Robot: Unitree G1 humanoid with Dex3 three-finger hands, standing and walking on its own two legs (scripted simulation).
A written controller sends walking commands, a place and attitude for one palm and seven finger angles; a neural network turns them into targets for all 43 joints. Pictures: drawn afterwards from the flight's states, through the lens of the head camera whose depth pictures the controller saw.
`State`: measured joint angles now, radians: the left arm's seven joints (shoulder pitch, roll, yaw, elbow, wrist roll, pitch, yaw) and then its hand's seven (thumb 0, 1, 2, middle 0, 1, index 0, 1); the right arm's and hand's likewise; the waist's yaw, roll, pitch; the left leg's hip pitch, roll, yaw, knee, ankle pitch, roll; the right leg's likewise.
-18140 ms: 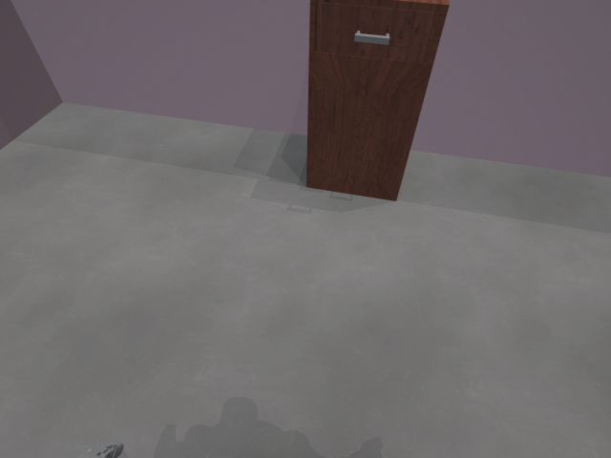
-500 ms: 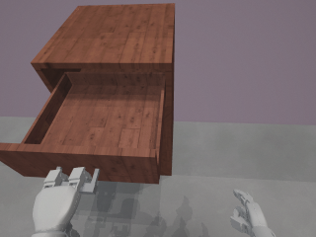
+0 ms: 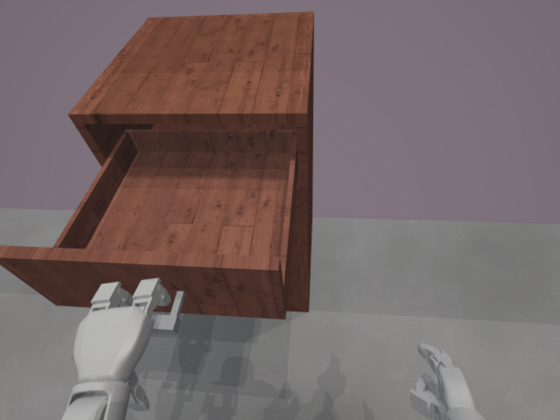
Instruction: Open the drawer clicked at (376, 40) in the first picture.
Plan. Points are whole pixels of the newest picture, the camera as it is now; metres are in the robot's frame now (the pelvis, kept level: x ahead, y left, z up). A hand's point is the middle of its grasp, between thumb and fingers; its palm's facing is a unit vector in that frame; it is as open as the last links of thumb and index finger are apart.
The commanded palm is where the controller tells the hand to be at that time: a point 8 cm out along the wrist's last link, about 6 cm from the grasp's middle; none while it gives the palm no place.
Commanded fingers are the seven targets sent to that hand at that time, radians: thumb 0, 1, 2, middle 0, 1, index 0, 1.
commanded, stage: lift the hand off the handle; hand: left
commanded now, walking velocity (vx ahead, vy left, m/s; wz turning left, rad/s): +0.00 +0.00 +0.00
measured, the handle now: (142, 309) +0.25 +0.24 +0.02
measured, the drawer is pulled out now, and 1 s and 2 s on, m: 0.30 0.30 0.30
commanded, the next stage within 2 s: draw the hand back to the body in 1.12 s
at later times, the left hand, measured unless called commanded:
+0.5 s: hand (110, 323) +0.21 +0.24 +0.08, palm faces +0.07 -0.09 -0.99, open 13.4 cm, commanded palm +0.18 +0.24 +0.14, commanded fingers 0.00 -0.50 0.30 -0.30 -1.20 -0.30 -1.20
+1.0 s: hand (79, 278) +0.23 +0.25 +0.16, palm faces +0.14 -0.09 -0.99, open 13.8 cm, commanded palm +0.18 +0.24 +0.21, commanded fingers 0.00 -0.50 0.30 -0.30 -1.20 -0.30 -1.20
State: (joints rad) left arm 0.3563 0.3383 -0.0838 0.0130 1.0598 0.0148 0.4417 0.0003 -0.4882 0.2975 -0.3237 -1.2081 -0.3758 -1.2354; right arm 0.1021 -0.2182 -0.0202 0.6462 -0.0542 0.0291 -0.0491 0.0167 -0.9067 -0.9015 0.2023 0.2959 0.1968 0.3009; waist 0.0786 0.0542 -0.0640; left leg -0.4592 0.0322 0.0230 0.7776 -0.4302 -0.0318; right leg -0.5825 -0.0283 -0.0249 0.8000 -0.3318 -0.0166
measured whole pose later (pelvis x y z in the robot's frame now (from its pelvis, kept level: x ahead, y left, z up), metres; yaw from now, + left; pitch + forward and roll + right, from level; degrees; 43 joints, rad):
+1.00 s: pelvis +0.02 +0.02 +0.04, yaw +0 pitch -3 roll +0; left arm 0.32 0.48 -0.03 -0.41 0.90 0.13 0.07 0.00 -0.49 0.30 -0.32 -1.20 -0.33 -1.20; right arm 0.06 -0.25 0.04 0.63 -0.01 0.09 -0.01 0.02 -0.91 -0.90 0.20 0.30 0.20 0.30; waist 0.13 0.11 0.02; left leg -0.07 0.02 0.03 0.40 -0.28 -0.01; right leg -0.18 -0.03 -0.03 0.42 -0.19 0.01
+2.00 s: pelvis +0.02 +0.01 +0.04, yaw +1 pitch -5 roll +0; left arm 0.47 0.32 0.19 -0.49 0.06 -0.10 0.11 0.00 -0.41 0.33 -0.31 -1.15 -0.32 -1.15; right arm 0.15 -0.20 0.04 0.61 -0.02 -0.14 -0.08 0.02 -0.91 -0.90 0.20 0.30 0.20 0.30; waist 0.08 0.06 0.07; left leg -0.04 0.04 0.01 0.41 -0.29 -0.03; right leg -0.14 -0.01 -0.05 0.42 -0.20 -0.01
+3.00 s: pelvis +0.03 +0.01 +0.03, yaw +2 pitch -2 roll -1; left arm 0.53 0.32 0.32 -0.49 -0.04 -0.16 0.12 0.02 0.88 0.89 -0.21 -0.31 -0.22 -0.31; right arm 0.18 -0.20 0.02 0.62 0.00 -0.16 -0.07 0.02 -0.90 -0.90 0.20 0.30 0.20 0.30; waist 0.06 0.07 0.03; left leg -0.10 0.04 -0.01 0.45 -0.32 -0.02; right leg -0.19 -0.01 -0.07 0.43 -0.21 0.00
